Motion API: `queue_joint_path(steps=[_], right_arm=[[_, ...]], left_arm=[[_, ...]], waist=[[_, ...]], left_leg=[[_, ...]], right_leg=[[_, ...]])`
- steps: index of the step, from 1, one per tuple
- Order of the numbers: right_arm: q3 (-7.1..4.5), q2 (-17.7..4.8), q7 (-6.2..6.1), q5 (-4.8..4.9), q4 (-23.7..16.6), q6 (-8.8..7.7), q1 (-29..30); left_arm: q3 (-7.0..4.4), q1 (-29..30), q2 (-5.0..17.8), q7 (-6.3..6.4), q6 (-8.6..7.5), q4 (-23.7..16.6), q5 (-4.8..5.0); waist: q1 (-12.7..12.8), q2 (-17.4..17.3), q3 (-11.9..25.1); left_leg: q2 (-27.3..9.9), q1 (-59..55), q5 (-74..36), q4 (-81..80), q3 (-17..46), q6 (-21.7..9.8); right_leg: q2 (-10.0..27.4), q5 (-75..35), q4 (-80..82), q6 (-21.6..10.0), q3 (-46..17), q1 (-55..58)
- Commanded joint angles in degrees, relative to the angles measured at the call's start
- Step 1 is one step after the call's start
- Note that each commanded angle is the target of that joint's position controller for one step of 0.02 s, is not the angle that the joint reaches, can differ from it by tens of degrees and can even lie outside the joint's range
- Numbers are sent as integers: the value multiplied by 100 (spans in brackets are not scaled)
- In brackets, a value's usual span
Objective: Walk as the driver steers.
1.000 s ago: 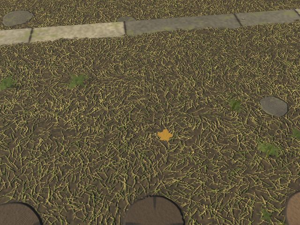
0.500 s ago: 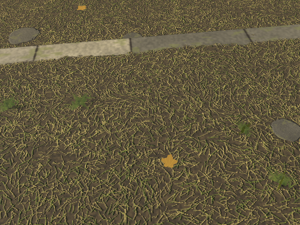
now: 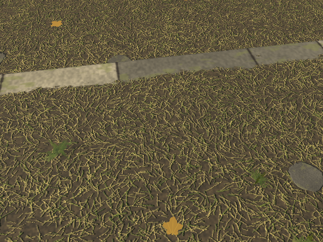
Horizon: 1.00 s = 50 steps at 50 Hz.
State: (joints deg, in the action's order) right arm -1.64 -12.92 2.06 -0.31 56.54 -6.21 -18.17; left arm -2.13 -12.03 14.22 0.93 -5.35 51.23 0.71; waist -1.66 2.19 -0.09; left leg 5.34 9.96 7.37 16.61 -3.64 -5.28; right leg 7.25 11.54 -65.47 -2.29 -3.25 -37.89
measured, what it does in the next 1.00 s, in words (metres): walks ahead, turning left: right foot, then left foot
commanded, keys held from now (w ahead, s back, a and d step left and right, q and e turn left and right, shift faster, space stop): w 0.12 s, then w+q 0.88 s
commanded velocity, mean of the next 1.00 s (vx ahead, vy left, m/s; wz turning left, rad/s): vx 0.50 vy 0.00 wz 0.39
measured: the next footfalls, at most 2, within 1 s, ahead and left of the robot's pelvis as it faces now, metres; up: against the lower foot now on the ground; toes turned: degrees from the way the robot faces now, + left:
right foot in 0.28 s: +0.33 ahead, -0.17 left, +0.00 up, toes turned +2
left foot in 0.84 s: +0.56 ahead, +0.14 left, +0.00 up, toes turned +25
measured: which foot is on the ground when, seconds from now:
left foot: down 0.00-0.30, up 0.32-0.82, down 0.84-1.00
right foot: up 0.00-0.26, down 0.28-0.86, up 0.88-1.00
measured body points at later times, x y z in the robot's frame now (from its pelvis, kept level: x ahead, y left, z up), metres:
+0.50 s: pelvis +0.27 -0.07 +0.00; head +0.29 -0.08 +0.45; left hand +0.30 +0.20 -0.12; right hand +0.39 -0.33 -0.13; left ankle +0.25 +0.09 -0.65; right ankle +0.29 -0.17 -0.74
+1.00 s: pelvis +0.50 +0.06 -0.01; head +0.53 +0.09 +0.44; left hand +0.50 +0.36 -0.13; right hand +0.72 -0.14 -0.12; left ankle +0.52 +0.13 -0.74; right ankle +0.52 -0.13 -0.64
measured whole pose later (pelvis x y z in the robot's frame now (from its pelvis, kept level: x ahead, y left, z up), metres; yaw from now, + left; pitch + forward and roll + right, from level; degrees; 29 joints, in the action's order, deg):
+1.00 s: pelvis +0.50 +0.06 -0.01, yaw +27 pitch +1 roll -1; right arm -4.8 -15.1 2.1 0.8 44.2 -3.2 -13.4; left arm -3.8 -9.5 16.0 0.6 -7.2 47.4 0.7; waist -0.3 1.1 -3.1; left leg 5.6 19.5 10.0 28.1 -0.7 -6.3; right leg 5.2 20.1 -69.6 -0.4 -2.3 -27.5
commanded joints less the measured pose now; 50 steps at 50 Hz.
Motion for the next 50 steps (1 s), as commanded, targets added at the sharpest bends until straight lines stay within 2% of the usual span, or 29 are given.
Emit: queue_joint_path(steps=[1, 5, 9, 12, 13, 14, 15, 16, 17, 18, 19, 20, 22, 23, 26, 30, 34, 37, 40, 41, 42, 43, 44, 45, 46, 47, 48, 49, 50], right_arm=[[-117, -745, -112, 6, -306, -103, 224], [-146, -910, -201, 98, -207, -29, -246], [-163, -927, -217, 169, -59, 71, -673], [-224, -1048, -258, 176, -80, 167, -605], [-225, -1059, -264, 166, -118, 194, -492], [-165, -892, -253, 113, -182, 199, -414], [-44, -571, -240, -3, -405, 176, -339], [123, 132, -221, 141, -435, 61, -1086], [-43, -599, -233, 282, -363, -7, -894], [-149, -886, -242, 346, -507, -17, -415], [-163, -817, -276, 303, -546, 19, -200], [-201, -728, -291, 227, -571, 69, -97], [-230, -496, -251, 244, -579, 224, -235], [-232, -402, -236, 250, -618, 286, -220], [-265, -367, -229, 199, -858, 388, 141], [-261, -329, -136, 169, -1136, 372, 770], [-206, -254, 18, 146, -1489, 350, 1597], [-208, -284, 121, 171, -1737, 358, 1926], [-348, -549, 159, 179, -1816, 393, 1538], [-472, -757, 149, 202, -1685, 399, 903], [-682, -1125, 75, 205, -1417, 409, -64], [-855, -1725, -66, 196, -1258, 452, -705], [-840, -2079, -48, 153, -1487, 362, -375], [-690, -1574, 8, 101, -1479, 291, -547], [-608, -1265, 11, 96, -1448, 226, -344], [-537, -1042, 17, 141, -1540, 192, 117], [-472, -839, 7, 129, -1633, 182, 497], [-430, -752, -17, 88, -1716, 180, 656], [-441, -801, -42, 91, -1728, 165, 651]], left_arm=[[-76, -194, 259, 40, 21, -250, -72], [-34, 745, 160, -34, -44, -500, -20], [-18, 1427, 226, -164, -97, -761, 46], [-98, 1190, 464, -234, -206, -789, 51], [-174, 759, 595, -225, -235, -682, 44], [-323, -158, 889, -183, -263, -423, 30], [-457, -1293, 1409, -127, -266, -261, -53], [-524, -1604, 1704, -169, -202, -123, -109], [-359, -1422, 1039, -171, -219, -241, -137], [-264, -927, 744, -159, -235, -343, -102], [-206, -441, 621, -175, -234, -408, -88], [-182, -178, 495, -191, -228, -403, -85], [-162, -43, 348, -184, -242, -308, -133], [-181, -88, 385, -167, -253, -249, -134], [-261, -254, 576, -93, -250, -119, -161], [-310, -338, 730, 5, -174, -56, -165], [-361, -659, 871, 60, -82, 41, -92], [-406, -778, 972, 56, 24, 99, -10], [-475, -554, 1227, 78, 120, 15, 50], [-489, -438, 1296, 88, 169, -18, 68], [-464, -373, 1264, 92, 186, -67, 79], [-330, -488, 848, 73, 124, -247, -125], [-151, -795, 287, 2, -113, -586, -100], [-244, -69, 796, -75, -341, -713, 136], [-246, 197, 811, -98, -415, -828, 247], [-247, 172, 779, -48, -419, -735, 127], [-313, 103, 855, -4, -361, -677, -17], [-345, -19, 870, -15, -268, -671, -51], [-353, -37, 821, -19, -192, -714, -85]], waist=[[267, -438, -314], [-71, -437, -313], [-283, -475, -481], [-17, -615, -360], [254, -652, -147], [656, -550, 432], [1052, 125, 1445], [692, 1829, 2095], [801, 1117, 1811], [711, 706, 1123], [516, 262, 770], [375, 201, 449], [158, 392, 216], [116, 359, 123], [115, 139, -87], [238, 100, -283], [524, 8, -538], [553, 62, -614], [151, 350, -165], [-236, 369, 192], [-723, 187, 702], [-749, -915, 1107], [-119, -1780, 1894], [-536, -963, 1858], [-406, -827, 1140], [-106, -247, 682], [121, -228, 512], [277, -317, 441], [326, -342, 415]], left_leg=[[-1588, 612, -485, -1169, 1166, -979], [-1507, 107, -543, -1081, 908, -728], [-1735, -481, -307, -739, 1155, -694], [-1915, -743, -443, -240, 1474, -567], [-1801, -690, -987, 210, 1438, -474], [-1439, -361, -1521, 1270, 1201, -310], [-932, 739, -363, 3199, 779, -64], [-127, 2865, 2400, 4983, 554, 222], [-438, 3326, 2401, 5782, 1289, 170], [-685, 3528, 1826, 5893, 1250, 104], [-949, 3253, 1318, 5738, 1134, 149], [-1106, 3078, 981, 5447, 1114, 177], [-1254, 2646, 649, 5200, 1025, 208], [-1267, 2683, 558, 5166, 978, 225], [-1303, 3136, 87, 4796, 1049, 302], [-1258, 3283, -758, 3562, 889, 347], [-1215, 3342, -944, 2680, 441, 244], [-1125, 3303, -441, 2323, 172, 84], [-599, 2187, 381, 2218, -339, -225], [-323, 1340, 450, 2046, -478, -385], [-80, -151, 91, 1619, -396, -608], [-1215, -1800, -108, 1478, 1411, -973], [-2438, -3146, 1031, 341, 4959, -2121], [-2462, -3085, 1084, -166, 4988, -1873], [-2284, -2507, 686, -80, 4063, -1614], [-1987, -1548, 76, -48, 3279, -1363], [-1744, -818, -423, -85, 2746, -1187], [-1593, -376, -670, -221, 2515, -1140], [-1528, -143, -915, -316, 2434, -1167]], right_leg=[[240, -917, 809, 152, -3, -120], [-18, -1767, 2488, 194, 212, 63], [-203, -1441, 3292, 199, 200, 167], [-368, -824, 3753, 69, 182, 808], [-499, -636, 3900, -8, 292, 1444], [-455, -640, 3903, -183, 246, 2714], [702, -639, 3807, -568, -906, 4472], [1838, 361, 4474, -1304, -3336, 6129], [1704, 765, 4772, -1134, -3544, 5740], [1576, 431, 4810, -886, -2580, 5013], [1342, -151, 4981, -776, -1870, 4247], [1120, -440, 5205, -719, -1333, 3711], [817, -862, 5504, -644, -537, 3167], [785, -1162, 5570, -673, -260, 3073], [852, -1666, 5706, -775, 227, 3099], [806, -1615, 5818, -709, 808, 3287], [940, -1615, 5756, -651, 1209, 3746], [1071, -2033, 5441, -553, 1414, 4236], [1057, -4551, 4372, -379, 1680, 4346], [955, -5219, 3450, -296, 1780, 4220], [695, -4838, 2110, -87, 1871, 3589], [297, -1425, 143, 191, 1816, 1826], [-936, 2275, -1588, 422, 654, -207], [-697, 2008, -1858, 263, -250, -831], [-453, 1501, -1568, 101, -163, -1115], [-170, 1020, -1042, 71, -165, -765], [13, 759, -548, 100, -166, -290], [105, 593, -326, 141, -189, 65], [94, 486, -110, 220, -148, 211]])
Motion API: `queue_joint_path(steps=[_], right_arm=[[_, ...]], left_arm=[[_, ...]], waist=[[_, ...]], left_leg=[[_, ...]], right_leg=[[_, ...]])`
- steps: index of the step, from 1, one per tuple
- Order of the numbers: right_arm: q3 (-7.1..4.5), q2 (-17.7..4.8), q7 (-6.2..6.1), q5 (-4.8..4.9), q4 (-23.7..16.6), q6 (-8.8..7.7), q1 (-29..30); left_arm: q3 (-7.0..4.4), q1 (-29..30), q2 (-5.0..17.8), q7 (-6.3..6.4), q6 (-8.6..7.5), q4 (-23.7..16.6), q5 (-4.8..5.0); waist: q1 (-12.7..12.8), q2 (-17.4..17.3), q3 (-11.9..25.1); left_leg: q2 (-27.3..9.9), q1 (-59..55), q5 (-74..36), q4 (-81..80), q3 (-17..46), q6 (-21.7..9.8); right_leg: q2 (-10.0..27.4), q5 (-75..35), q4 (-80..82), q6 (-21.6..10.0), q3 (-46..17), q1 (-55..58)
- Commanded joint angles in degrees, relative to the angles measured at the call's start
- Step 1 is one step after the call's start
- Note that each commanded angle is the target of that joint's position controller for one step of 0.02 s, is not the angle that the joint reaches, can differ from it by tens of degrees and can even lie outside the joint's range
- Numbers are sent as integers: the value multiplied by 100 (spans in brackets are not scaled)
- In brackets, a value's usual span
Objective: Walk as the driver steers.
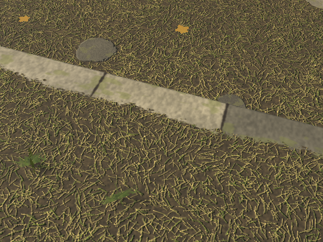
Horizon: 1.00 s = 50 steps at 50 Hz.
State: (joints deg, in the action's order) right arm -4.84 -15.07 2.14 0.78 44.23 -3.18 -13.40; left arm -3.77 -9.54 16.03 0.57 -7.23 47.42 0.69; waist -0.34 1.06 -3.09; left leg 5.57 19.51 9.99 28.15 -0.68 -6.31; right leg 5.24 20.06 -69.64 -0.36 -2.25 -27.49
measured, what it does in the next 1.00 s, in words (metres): walks ahead: right foot, then left foot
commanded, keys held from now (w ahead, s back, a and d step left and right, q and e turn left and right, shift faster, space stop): w+q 0.06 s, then w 0.84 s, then w+e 0.10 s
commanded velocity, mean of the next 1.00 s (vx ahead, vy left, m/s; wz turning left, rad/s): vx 0.50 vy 0.00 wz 0.16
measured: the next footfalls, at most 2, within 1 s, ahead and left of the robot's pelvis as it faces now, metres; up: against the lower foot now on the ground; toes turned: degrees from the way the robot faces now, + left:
right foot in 0.38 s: +0.41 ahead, -0.12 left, +0.00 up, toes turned +8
left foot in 0.92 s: +0.66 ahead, +0.16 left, +0.00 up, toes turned +9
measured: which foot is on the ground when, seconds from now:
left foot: down 0.00-0.40, up 0.42-0.90, down 0.92-1.00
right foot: up 0.00-0.36, down 0.38-0.94, up 0.96-1.00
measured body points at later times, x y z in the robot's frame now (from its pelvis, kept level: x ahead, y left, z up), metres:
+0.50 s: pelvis +0.29 -0.04 +0.00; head +0.32 -0.04 +0.45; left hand +0.42 +0.23 -0.10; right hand +0.37 -0.31 -0.13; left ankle +0.13 +0.06 -0.64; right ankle +0.37 -0.12 -0.73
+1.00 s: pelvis +0.55 +0.05 -0.01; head +0.58 +0.06 +0.44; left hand +0.51 +0.32 -0.15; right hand +0.79 -0.16 -0.08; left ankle +0.62 +0.15 -0.73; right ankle +0.40 -0.12 -0.67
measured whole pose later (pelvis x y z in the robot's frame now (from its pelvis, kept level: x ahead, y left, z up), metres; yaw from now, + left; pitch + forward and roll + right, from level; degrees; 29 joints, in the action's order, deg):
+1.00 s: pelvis +0.55 +0.05 -0.01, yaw +7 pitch +3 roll -1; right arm -2.4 -14.3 1.6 0.1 39.9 -5.7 -3.8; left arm -2.5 -21.5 16.4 -0.2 -3.7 51.3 1.5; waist 3.2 0.9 -1.2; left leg 0.1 26.0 8.6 31.7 -2.5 -2.5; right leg -0.5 28.3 -54.7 -1.8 -3.3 -12.6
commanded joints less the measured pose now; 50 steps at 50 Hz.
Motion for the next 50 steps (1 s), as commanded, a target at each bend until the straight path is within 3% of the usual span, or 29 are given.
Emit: queue_joint_path(steps=[1, 4, 8, 11, 14, 17, 18, 19, 20, 21, 22, 23, 24, 25, 26, 29, 32, 36, 41, 44, 45, 46, 47, 48, 49, 50], right_arm=[[-136, -659, -83, -3, -479, -158, 91], [-172, -831, -212, 15, -394, -163, -257], [-108, -699, -281, 25, -237, -129, -644], [-101, -761, -278, 24, -90, -136, -902], [-101, -787, -307, 20, 47, -89, -1146], [-126, -884, -346, 9, 72, -11, -1042], [-126, -916, -342, 7, 39, 6, -907], [-85, -855, -320, -16, -22, 9, -749], [12, -656, -301, -103, -164, -12, -654], [159, -110, -259, 9, -71, -99, -1615], [108, -569, -244, 75, -8, -164, -1420], [32, -844, -223, 138, -176, -199, -744], [52, -796, -230, 88, -278, -219, -343], [32, -731, -232, -8, -322, -224, -162], [11, -666, -231, -37, -316, -198, -267], [56, -399, -248, -31, -266, -107, -432], [102, -317, -264, -73, -462, -102, 168], [159, -203, -199, -44, -612, -161, 900], [166, -277, -49, 36, -894, -229, 1658], [106, -465, 18, 28, -909, -282, 1457], [31, -593, 5, 5, -781, -291, 990], [-108, -870, -47, -32, -530, -295, 140], [-233, -1334, -123, -125, -361, -286, -989], [-273, -1592, -93, -124, -264, -244, -1148], [-138, -1023, -98, -76, -300, -236, -1161], [-63, -840, -116, -57, -311, -248, -795]], left_arm=[[-177, -244, 553, 22, 55, -380, -123], [-134, 314, 413, 50, 125, -604, -172], [-35, 1007, 218, -53, 71, -773, -114], [-9, 1443, 258, -152, 13, -923, -55], [-7, 1738, 354, -252, -61, -1100, -49], [-46, 1379, 475, -293, -106, -1076, -40], [-107, 921, 588, -273, -114, -965, -52], [-200, 127, 781, -243, -117, -765, -85], [-264, -953, 1089, -202, -105, -617, -161], [-361, -1496, 1367, -236, -52, -383, -142], [-226, -1521, 828, -252, -27, -341, 11], [-152, -1048, 606, -224, 12, -425, 28], [-104, -620, 546, -212, 60, -514, -33], [-66, -424, 462, -230, 69, -528, -76], [-32, -353, 409, -237, 48, -525, -130], [-46, -438, 486, -242, 3, -401, -70], [-103, -626, 703, -170, 45, -289, -42], [-104, -958, 779, -122, 125, -138, 23], [-111, -1388, 857, -105, 247, 107, 58], [-158, -1294, 1002, -58, 333, 158, 71], [-161, -1160, 1038, -43, 359, 140, 79], [-104, -1168, 900, -38, 370, 115, 58], [32, -1129, 591, -31, 348, -68, -83], [207, -1885, -33, -65, 239, -90, -7], [52, -1524, 627, -79, 174, -7, 123], [-32, -1026, 847, -88, 148, -179, 211]], waist=[[209, -210, 673], [65, -275, 467], [-285, -565, 351], [-490, -622, 157], [-578, -590, 49], [-325, -744, 163], [-63, -782, 435], [341, -699, 986], [764, -203, 1834], [428, 1572, 2578], [598, 1169, 2271], [594, 633, 1301], [421, 86, 809], [277, -53, 465], [100, 97, 462], [-38, 333, 466], [88, 239, 335], [351, 248, 219], [565, 304, -10], [305, 428, 126], [1, 433, 399], [-371, 300, 962], [-781, -401, 1890], [-395, -1867, 2518], [-659, -1169, 2178], [-589, -902, 1381]], left_leg=[[-1494, -926, -1478, -1518, 1985, -1093], [-1320, -815, -1813, -1592, 1616, -1005], [-1100, -902, -1365, -1561, 1277, -644], [-1299, -1176, -1016, -1503, 1469, -612], [-1636, -1982, -1398, -1133, 1775, -637], [-1743, -2294, -2540, -724, 1836, -488], [-1589, -2230, -3569, -285, 1700, -407], [-1289, -1900, -4070, 598, 1454, -262], [-921, -839, -2755, 2192, 1216, -78], [56, 1380, 1447, 4263, 851, 378], [-151, 2167, 2215, 4871, 1283, 343], [-454, 2490, 1724, 4923, 1128, 329], [-754, 2311, 1225, 4651, 838, 344], [-918, 2175, 964, 4287, 721, 381], [-1084, 1856, 788, 4025, 709, 395], [-1207, 1637, 618, 3425, 513, 522], [-1290, 1948, -142, 2503, 407, 658], [-1121, 1682, -1293, 1118, 244, 651], [-935, 1706, -1156, 351, 168, 525], [-782, 1197, -570, 39, 85, 293], [-618, 465, -577, -152, -74, 171], [-647, -901, -728, -169, -21, -16], [-1829, -2731, -988, 24, 1250, -426], [-2973, -4343, 108, -523, 3670, -1186], [-2846, -3986, 856, -860, 3808, -972], [-2682, -3230, 706, -1013, 2940, -729]], right_leg=[[267, -475, 519, 116, -185, -786], [114, -1297, 1538, 316, -72, -1069], [-122, -2676, 3174, 257, 24, -804], [-215, -2900, 3717, 134, 54, -756], [-270, -2365, 4007, -59, 45, -1178], [-441, -1670, 4225, -297, 195, -638], [-630, -1648, 4351, -428, 370, 110], [-549, -1985, 4355, -650, 314, 1352], [403, -2203, 4168, -1075, -744, 3086], [1676, -1288, 4539, -2008, -3298, 5135], [1694, -201, 5083, -1864, -3996, 5021], [1486, -110, 5235, -1583, -3155, 4185], [1252, -606, 5388, -1424, -2484, 3306], [1044, -1175, 5554, -1392, -2096, 2672], [869, -1557, 5674, -1334, -1791, 2324], [684, -2232, 5968, -1404, -1195, 1935], [651, -2568, 6157, -1394, -825, 1946], [432, -2485, 6162, -1138, -340, 2030], [774, -2352, 5877, -1092, -464, 2675], [938, -3132, 5405, -942, -506, 3026], [798, -3981, 4874, -837, -342, 2973], [492, -4286, 3859, -681, -171, 2527], [95, -2647, 2007, -453, 78, 1261], [-804, 1191, 265, -177, 35, -921], [-543, 1314, -351, -221, -621, -1501], [-316, 758, -383, -262, -555, -1734]])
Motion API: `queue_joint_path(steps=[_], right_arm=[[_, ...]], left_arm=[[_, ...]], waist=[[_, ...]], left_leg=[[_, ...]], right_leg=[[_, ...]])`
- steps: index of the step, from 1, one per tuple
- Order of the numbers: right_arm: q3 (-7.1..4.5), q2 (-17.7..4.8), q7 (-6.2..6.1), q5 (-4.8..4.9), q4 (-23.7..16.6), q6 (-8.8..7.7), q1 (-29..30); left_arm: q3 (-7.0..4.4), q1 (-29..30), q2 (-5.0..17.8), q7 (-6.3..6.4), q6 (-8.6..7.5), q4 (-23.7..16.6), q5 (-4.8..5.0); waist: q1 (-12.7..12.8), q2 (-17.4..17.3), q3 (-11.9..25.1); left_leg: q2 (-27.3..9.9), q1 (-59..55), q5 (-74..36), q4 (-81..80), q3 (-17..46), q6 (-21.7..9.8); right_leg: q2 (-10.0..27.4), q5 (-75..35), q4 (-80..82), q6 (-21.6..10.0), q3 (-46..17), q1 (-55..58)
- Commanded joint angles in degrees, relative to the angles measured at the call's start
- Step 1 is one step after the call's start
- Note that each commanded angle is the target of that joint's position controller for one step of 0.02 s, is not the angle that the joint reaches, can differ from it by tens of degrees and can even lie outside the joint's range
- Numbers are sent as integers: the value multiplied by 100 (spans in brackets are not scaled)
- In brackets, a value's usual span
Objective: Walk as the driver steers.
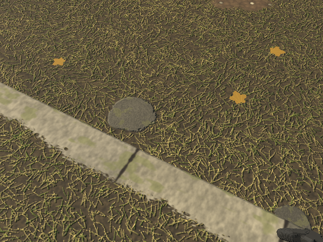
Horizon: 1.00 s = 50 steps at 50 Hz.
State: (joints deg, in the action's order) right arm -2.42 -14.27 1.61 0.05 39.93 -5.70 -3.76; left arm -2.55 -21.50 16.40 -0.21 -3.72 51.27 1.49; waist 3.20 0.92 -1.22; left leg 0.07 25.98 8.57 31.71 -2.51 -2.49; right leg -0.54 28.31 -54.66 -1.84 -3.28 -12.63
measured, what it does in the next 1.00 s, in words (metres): walks ahead, turning right: right foot, then left foot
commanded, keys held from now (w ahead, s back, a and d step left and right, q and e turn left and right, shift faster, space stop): w+e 1.00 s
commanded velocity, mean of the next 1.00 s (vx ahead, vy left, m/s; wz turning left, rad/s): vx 0.50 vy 0.00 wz -0.50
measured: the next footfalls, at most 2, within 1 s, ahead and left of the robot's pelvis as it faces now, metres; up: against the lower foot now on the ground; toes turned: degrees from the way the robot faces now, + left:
right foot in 0.50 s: +0.39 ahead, -0.17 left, +0.00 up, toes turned -18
left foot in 0.98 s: +0.72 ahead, -0.10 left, +0.00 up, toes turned -36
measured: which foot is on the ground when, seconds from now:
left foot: down 0.00-0.48, up 0.50-0.96, down 0.98-1.00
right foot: up 0.00-0.48, down 0.50-0.98, up 1.00-1.00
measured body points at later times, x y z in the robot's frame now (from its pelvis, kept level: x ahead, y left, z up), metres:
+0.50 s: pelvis +0.26 -0.05 -0.01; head +0.29 -0.06 +0.44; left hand +0.52 +0.13 -0.10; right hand +0.20 -0.33 -0.14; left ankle +0.09 +0.10 -0.72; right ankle +0.35 -0.16 -0.73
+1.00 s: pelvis +0.54 -0.12 -0.01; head +0.56 -0.14 +0.44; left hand +0.73 +0.11 -0.12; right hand +0.61 -0.45 -0.07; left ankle +0.69 -0.08 -0.73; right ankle +0.35 -0.16 -0.71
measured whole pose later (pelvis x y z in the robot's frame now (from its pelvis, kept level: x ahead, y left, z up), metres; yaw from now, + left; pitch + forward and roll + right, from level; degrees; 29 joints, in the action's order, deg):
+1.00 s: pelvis +0.54 -0.12 -0.01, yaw -33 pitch +3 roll +1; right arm -2.8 -15.3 1.2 -0.5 39.9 -7.4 -1.7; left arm -5.0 -21.9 17.4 0.9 -1.5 41.8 1.3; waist 4.0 0.8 0.0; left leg 1.9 26.8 5.1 29.1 1.7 -0.7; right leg -5.1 28.7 -39.0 -3.1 -13.1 -7.8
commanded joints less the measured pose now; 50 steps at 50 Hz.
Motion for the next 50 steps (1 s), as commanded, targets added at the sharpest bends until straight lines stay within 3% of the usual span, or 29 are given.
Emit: queue_joint_path(steps=[1, 2, 4, 6, 9, 13, 16, 19, 22, 23, 24, 25, 26, 27, 28, 29, 30, 31, 33, 35, 38, 40, 42, 45, 47, 48, 49, 50], right_arm=[[-255, -800, -54, -3, 91, -8, -1334], [-214, -629, -33, -25, 91, -31, -1035], [-205, -511, -22, -72, 160, -116, -807], [-242, -593, -41, -88, 279, -178, -788], [-283, -698, -121, -122, 461, -176, -943], [-299, -834, -204, -92, 584, -110, -1031], [-337, -965, -244, -42, 744, -19, -1364], [-373, -1053, -255, 31, 861, 124, -1555], [-431, -1280, -306, 88, 814, 240, -1370], [-452, -1358, -332, 101, 790, 285, -1299], [-448, -1388, -349, 133, 762, 315, -1170], [-390, -1261, -363, 75, 675, 270, -1180], [-99, -296, -248, -157, 374, 99, -1768], [-121, -672, -146, 56, 275, -170, -1271], [-201, -951, -96, 271, 92, -293, -647], [-170, -893, -118, 218, 61, -344, -558], [-203, -913, -161, 66, 137, -329, -568], [-253, -983, -166, -2, 163, -258, -695], [-261, -874, -161, -56, 132, -109, -824], [-211, -710, -186, -106, 28, -27, -589], [-125, -530, -167, -102, -155, -23, 93], [-96, -495, -117, -47, -256, -51, 472], [-115, -584, -76, 18, -361, -85, 717], [-204, -816, -17, 42, -421, -165, 724], [-285, -929, -22, 48, -320, -227, 253], [-370, -1071, -56, -4, -201, -256, -288], [-458, -1377, -106, -104, -128, -271, -1142], [-569, -1810, -94, -161, 76, -188, -1704]], left_arm=[[-154, 399, 739, 14, -183, -606, 94], [-185, 473, 686, 30, -131, -607, 18], [-196, 196, 486, 23, 23, -526, 39], [-200, 230, 351, 35, 130, -551, 42], [-220, 583, 314, 39, 163, -697, 0], [-174, 1183, 193, -83, 111, -895, -31], [-105, 1801, 78, -189, 101, -1185, -45], [-89, 2168, 78, -302, 102, -1472, -30], [-196, 1890, 284, -367, 135, -1601, -21], [-290, 1424, 448, -359, 152, -1528, -9], [-449, 592, 718, -313, 157, -1341, -1], [-656, -335, 1179, -190, 206, -1116, -14], [-734, -200, 1814, -127, 175, -1126, 14], [-607, -443, 1419, -146, 94, -1286, -47], [-513, -246, 1076, -158, 28, -1243, -90], [-455, 135, 885, -156, -6, -1285, -49], [-393, 556, 696, -150, -7, -1377, -49], [-336, 789, 561, -126, -11, -1486, -111], [-347, 861, 630, -86, -27, -1541, -104], [-390, 727, 802, -12, -39, -1507, -85], [-423, 485, 896, 74, 8, -1431, -40], [-429, 304, 911, 94, 46, -1375, -25], [-436, 112, 926, 94, 70, -1297, 0], [-427, 35, 860, 125, 116, -1258, 10], [-422, 191, 822, 138, 153, -1303, -7], [-361, 258, 651, 129, 149, -1357, -29], [-233, 290, 322, 107, 126, -1476, -107], [-128, -529, -3, 107, 76, -1635, 48]], waist=[[-731, -529, 792], [-565, -507, 473], [-301, -720, 337], [-216, -592, 166], [-273, -428, 3], [-469, -367, -157], [-734, -270, -370], [-815, -299, -466], [-474, -601, -90], [-185, -702, 200], [301, -628, 628], [716, -172, 1135], [-40, 1408, 1520], [354, 839, 2381], [454, 517, 1565], [178, 91, 1026], [-85, -108, 667], [-286, -36, 543], [-456, -11, 436], [-435, 11, 291], [-182, 208, 158], [-2, 339, 152], [98, 412, 142], [26, 525, 163], [-267, 698, 262], [-543, 655, 588], [-911, 132, 1349], [-581, -1839, 2086]], left_leg=[[-1896, -3088, 411, -1566, 2503, -979], [-1685, -2509, 114, -1796, 2036, -913], [-1474, -1876, -262, -2169, 1401, -858], [-1446, -1651, -727, -2362, 906, -873], [-1429, -1828, -1225, -2437, 370, -855], [-1309, -2058, -1383, -2482, -297, -679], [-1491, -2551, -1523, -2399, -517, -657], [-1680, -3173, -2033, -2067, -679, -606], [-1698, -3366, -4456, -1148, -935, -424], [-1655, -3317, -5265, -447, -1000, -359], [-1479, -2931, -5276, 660, -1119, -209], [-1225, -1632, -3732, 2305, -1113, 50], [-33, 1113, 2109, 4379, -676, 409], [192, 1828, 2581, 5101, 721, 341], [-126, 2284, 2024, 4971, 832, 189], [-384, 2101, 1499, 4417, 802, 113], [-556, 1707, 1257, 3918, 760, 157], [-671, 1279, 1084, 3642, 789, 206], [-680, 962, 929, 3170, 698, 374], [-607, 942, 524, 2542, 573, 554], [-358, 717, -689, 1136, 500, 644], [-156, 419, -1262, 410, 468, 636], [-61, 296, -1356, 70, 548, 598], [-13, 172, -871, -339, 719, 430], [25, -439, -528, -576, 629, 232], [-95, -1316, -554, -696, 644, 54], [-1013, -2762, -297, -579, 1488, -319], [-2298, -4635, 916, -1050, 4118, -1271]], right_leg=[[514, -573, -1650, -72, -321, -2986], [660, -907, -1384, -30, -309, -2801], [819, -1289, -1212, 41, -325, -2280], [830, -1592, -1106, 115, -354, -2378], [796, -2307, -557, 205, -483, -2847], [723, -3265, 680, 172, -140, -2792], [695, -3264, 1295, 71, 165, -2967], [608, -2717, 1637, -82, 445, -3142], [151, -1883, 1735, -387, 933, -2250], [-86, -1637, 1746, -528, 1068, -1614], [-316, -1931, 2154, -732, 1084, -418], [53, -2137, 2419, -1029, 226, 1352], [1582, -1783, 2721, -2075, -2906, 3355], [2048, -1128, 3628, -2443, -4502, 3789], [1855, -1475, 3755, -2077, -3625, 3293], [1591, -1944, 3743, -1835, -2866, 2406], [1360, -2532, 3804, -1672, -2312, 1555], [1204, -2982, 3931, -1619, -1985, 983], [1063, -3404, 4121, -1624, -1719, 407], [916, -3704, 4201, -1590, -1371, 11], [556, -3334, 4120, -1281, -1003, -252], [489, -2901, 4031, -1122, -1037, -297], [609, -2596, 3884, -1065, -1315, -122], [816, -2328, 3408, -969, -1868, 404], [782, -2531, 2988, -838, -2061, 476], [511, -2799, 2396, -665, -1901, 307], [167, -2201, 877, -442, -1447, -363], [-606, 371, -991, -46, -693, -2418]])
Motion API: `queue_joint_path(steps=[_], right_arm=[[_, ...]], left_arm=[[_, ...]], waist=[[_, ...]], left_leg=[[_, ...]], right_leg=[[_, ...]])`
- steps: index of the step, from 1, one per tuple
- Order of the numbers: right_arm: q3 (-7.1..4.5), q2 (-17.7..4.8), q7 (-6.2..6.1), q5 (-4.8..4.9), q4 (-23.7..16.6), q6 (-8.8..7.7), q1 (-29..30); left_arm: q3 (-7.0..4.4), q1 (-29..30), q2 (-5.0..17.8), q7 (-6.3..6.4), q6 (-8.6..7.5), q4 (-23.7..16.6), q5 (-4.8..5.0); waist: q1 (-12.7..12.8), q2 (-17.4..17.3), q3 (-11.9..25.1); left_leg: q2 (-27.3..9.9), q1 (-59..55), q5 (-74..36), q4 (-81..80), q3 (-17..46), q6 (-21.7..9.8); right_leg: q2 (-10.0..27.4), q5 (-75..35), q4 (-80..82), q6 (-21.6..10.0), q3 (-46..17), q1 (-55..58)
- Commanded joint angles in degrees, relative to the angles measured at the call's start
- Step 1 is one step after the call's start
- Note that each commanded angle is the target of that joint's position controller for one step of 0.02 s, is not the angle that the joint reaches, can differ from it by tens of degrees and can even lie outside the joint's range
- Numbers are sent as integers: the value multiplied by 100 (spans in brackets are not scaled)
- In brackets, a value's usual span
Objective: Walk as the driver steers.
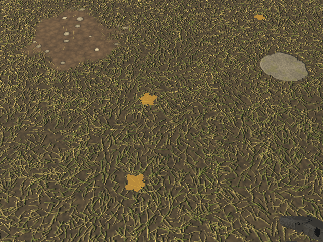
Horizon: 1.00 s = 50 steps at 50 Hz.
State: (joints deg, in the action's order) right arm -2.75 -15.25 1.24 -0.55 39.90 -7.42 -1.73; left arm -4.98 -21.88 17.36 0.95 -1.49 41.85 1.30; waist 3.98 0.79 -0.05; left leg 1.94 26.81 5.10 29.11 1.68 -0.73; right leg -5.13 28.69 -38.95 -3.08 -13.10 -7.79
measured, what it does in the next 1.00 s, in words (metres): walks ahead: right foot, then left foot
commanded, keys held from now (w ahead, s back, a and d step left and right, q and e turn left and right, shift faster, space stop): w+e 0.02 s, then w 0.98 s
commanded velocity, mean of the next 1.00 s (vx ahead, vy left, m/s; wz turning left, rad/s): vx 0.50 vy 0.00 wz -0.15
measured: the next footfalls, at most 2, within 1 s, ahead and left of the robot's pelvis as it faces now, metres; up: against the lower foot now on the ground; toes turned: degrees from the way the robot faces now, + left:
right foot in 0.46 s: +0.37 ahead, -0.17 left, +0.00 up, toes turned -8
left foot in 0.98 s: +0.68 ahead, +0.04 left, +0.00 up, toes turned -5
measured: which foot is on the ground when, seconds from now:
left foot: down 0.00-0.46, up 0.48-0.96, down 0.98-1.00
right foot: up 0.00-0.44, down 0.46-0.98, up 1.00-1.00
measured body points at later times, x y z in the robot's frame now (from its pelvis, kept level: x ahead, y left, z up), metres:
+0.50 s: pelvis +0.25 -0.05 +0.00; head +0.28 -0.06 +0.45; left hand +0.52 +0.15 -0.06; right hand +0.21 -0.33 -0.13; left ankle +0.11 +0.12 -0.69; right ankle +0.33 -0.16 -0.72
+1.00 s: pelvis +0.51 -0.05 +0.00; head +0.54 -0.04 +0.45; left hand +0.54 +0.24 -0.13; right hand +0.71 -0.30 -0.08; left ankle +0.64 +0.05 -0.72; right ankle +0.34 -0.16 -0.71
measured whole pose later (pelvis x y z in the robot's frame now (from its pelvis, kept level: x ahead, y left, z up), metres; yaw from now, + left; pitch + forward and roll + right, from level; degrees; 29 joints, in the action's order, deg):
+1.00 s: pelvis +0.51 -0.05 +0.00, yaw -7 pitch +2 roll -1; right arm -1.5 -15.3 2.6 0.2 42.8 -5.1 -1.3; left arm -3.8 -23.2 17.3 0.3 -2.6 49.3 0.8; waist 4.2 -0.6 -0.9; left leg -1.2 27.8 4.3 30.0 -1.4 -3.2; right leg 0.7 25.9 -26.9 0.2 1.6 -0.6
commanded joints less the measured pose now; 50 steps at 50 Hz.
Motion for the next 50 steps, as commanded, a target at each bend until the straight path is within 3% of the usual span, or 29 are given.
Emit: queue_joint_path(steps=[1, 2, 3, 4, 5, 7, 10, 12, 15, 18, 20, 21, 22, 23, 24, 25, 26, 27, 28, 29, 31, 33, 35, 39, 44, 47, 48, 49, 50], right_arm=[[-431, -1210, -24, 49, 26, 14, -1839], [-330, -850, -42, 69, -20, 51, -1637], [-273, -744, -40, 14, -23, 94, -1394], [-230, -629, -30, -13, 36, 121, -1241], [-188, -555, -33, -50, 74, 114, -1171], [-184, -525, -19, 1, 174, 78, -1177], [-257, -811, -27, 73, 333, 52, -1271], [-276, -924, -41, 106, 403, 90, -1311], [-283, -1055, -48, 166, 535, 162, -1522], [-290, -1154, -40, 222, 707, 243, -1824], [-309, -1234, -54, 254, 789, 306, -1857], [-313, -1280, -68, 267, 806, 337, -1781], [-285, -1225, -83, 276, 820, 355, -1762], [-201, -1029, -99, 215, 799, 345, -1782], [-93, -426, -79, 28, 574, 241, -1872], [51, -463, -29, 155, 581, 123, -2374], [-110, -953, -14, 299, 522, 69, -1721], [-96, -955, -18, 311, 360, 50, -1295], [-90, -878, -49, 193, 366, 65, -1159], [-113, -854, -53, 125, 388, 112, -1242], [-98, -694, -46, 137, 453, 241, -1421], [-61, -557, -71, 89, 403, 333, -1239], [-26, -485, -68, 49, 304, 351, -862], [38, -380, 12, 89, 148, 296, -96], [35, -482, 137, 147, -118, 235, 562], [-33, -658, 175, 134, -83, 192, 249], [-121, -799, 151, 112, 74, 186, -285], [-265, -1099, 96, 91, 336, 188, -1196], [-401, -1675, 46, -24, 438, 207, -2002]], left_arm=[[38, -513, 475, 10, -152, -552, 121], [-46, 69, 778, 5, -128, -570, 81], [-39, 389, 720, 13, -110, -620, 9], [-37, 616, 624, -5, -128, -690, -56], [-33, 608, 515, -41, -129, -712, -30], [13, 529, 302, -80, -108, -691, 13], [107, 924, 133, -102, -120, -825, -75], [167, 1222, 60, -151, -175, -868, -87], [207, 1748, 32, -224, -239, -952, -48], [186, 2144, 129, -280, -262, -1097, -1], [149, 2155, 231, -307, -276, -1141, -4], [98, 1891, 315, -303, -281, -1075, -28], [-8, 1322, 485, -275, -272, -888, -73], [-153, 451, 776, -217, -251, -652, -101], [-220, -606, 1236, -250, -238, -358, -225], [-231, -663, 1279, -224, -230, -413, -102], [-129, -324, 924, -210, -267, -488, -81], [-62, 66, 786, -200, -276, -499, -89], [-11, 422, 632, -213, -285, -517, -126], [32, 673, 495, -232, -295, -535, -167], [42, 813, 406, -241, -362, -490, -154], [3, 764, 526, -223, -432, -367, -120], [-32, 635, 624, -179, -439, -243, -121], [-63, 339, 770, -123, -394, -18, -75], [-97, -102, 883, -102, -290, 336, -13], [-127, -38, 975, -64, -198, 441, -4], [-112, 54, 962, -50, -165, 444, -3], [-37, 29, 781, -28, -150, 418, -51], [132, -367, 316, -39, -218, 212, -132]], waist=[[-758, -1513, 1681], [-916, -931, 946], [-834, -525, 530], [-741, -465, 188], [-591, -600, 76], [-475, -724, 48], [-486, -577, -32], [-572, -509, -33], [-770, -526, -113], [-872, -585, -211], [-761, -651, -232], [-541, -651, -113], [-229, -560, 231], [163, -399, 799], [389, 1630, 1674], [179, 1516, 2315], [319, 736, 1469], [169, 565, 836], [-18, 243, 527], [-240, 312, 362], [-475, 395, 269], [-522, 304, 93], [-438, 190, -49], [-164, 206, -233], [34, 261, -379], [-221, 417, -180], [-530, 397, 135], [-896, 251, 767], [-956, -749, 1737]], left_leg=[[-2629, -4619, 2547, -1107, 4384, -1427], [-2343, -3937, 2512, -1204, 3530, -1178], [-2082, -3233, 1833, -1262, 2793, -1030], [-1846, -2646, 1209, -1390, 2290, -1017], [-1671, -2261, 828, -1525, 1902, -989], [-1520, -1965, 400, -1749, 1441, -1071], [-1605, -1941, -280, -1982, 1040, -1247], [-1520, -1948, -518, -2041, 692, -1193], [-1383, -1917, -593, -2003, 281, -1038], [-1575, -2244, -567, -1867, 315, -956], [-1717, -2471, -851, -1651, 334, -866], [-1685, -2479, -1420, -1329, 232, -779], [-1481, -2372, -2235, -627, -12, -648], [-1196, -1826, -2201, 524, -287, -445], [-172, 366, 2177, 3163, -552, -48], [-62, 1643, 3164, 4294, 191, -34], [-391, 2033, 2662, 4611, 402, -88], [-627, 2066, 2059, 4422, 211, -107], [-816, 1820, 1646, 4122, 187, -72], [-943, 1461, 1402, 3858, 231, -26], [-1014, 999, 1191, 3501, 242, 38], [-1022, 1051, 877, 3047, 188, 134], [-1019, 1176, 242, 2362, 173, 193], [-800, 868, -881, 979, 0, 188], [-636, 874, -673, 224, -29, -2], [-452, 284, -90, -49, -205, -240], [-273, -501, -64, -208, -383, -368], [-402, -1873, -231, -86, -261, -569], [-1822, -4110, -94, 6, 1729, -1280]], right_leg=[[301, 463, -3417, 157, 178, -3692], [482, -82, -3638, 197, 245, -3870], [656, -490, -3554, 224, 436, -3693], [778, -748, -3269, 227, 458, -3566], [903, -896, -3061, 206, 476, -3300], [959, -933, -2630, 210, 622, -3050], [1073, -1358, -1703, 278, 802, -3167], [1112, -1967, -981, 291, 959, -3018], [973, -2624, -37, 299, 1201, -2589], [863, -2570, 456, 206, 1283, -2449], [782, -2282, 733, 47, 1338, -2232], [665, -2280, 957, -56, 1449, -1755], [504, -2343, 1155, -192, 1584, -855], [696, -2423, 1084, -385, 1355, 469], [1878, -3410, 1046, -1163, -498, 3063], [2952, -1384, 1765, -1742, -2771, 3339], [2653, -1016, 2050, -1523, -2439, 2691], [2425, -1361, 2176, -1346, -1678, 1909], [2220, -1864, 2308, -1256, -1250, 1209], [2052, -2337, 2473, -1212, -887, 657], [1906, -2600, 2807, -1200, -470, 98], [1861, -2891, 3019, -1232, -86, -159], [1778, -2954, 3137, -1184, 228, -177], [1577, -2818, 3183, -937, 752, -162], [1887, -2788, 2843, -807, 701, 589], [1978, -3761, 2296, -635, 693, 970], [1779, -4644, 1656, -509, 885, 918], [1471, -4736, 522, -325, 1147, 434], [860, -3013, -1641, 63, 1490, -1480]])
Keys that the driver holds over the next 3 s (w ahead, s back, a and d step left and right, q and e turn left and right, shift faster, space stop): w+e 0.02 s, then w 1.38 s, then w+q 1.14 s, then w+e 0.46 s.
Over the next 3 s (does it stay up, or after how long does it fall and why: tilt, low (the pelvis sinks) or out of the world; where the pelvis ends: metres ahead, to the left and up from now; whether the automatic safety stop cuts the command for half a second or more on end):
stays up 1.56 0.11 0.01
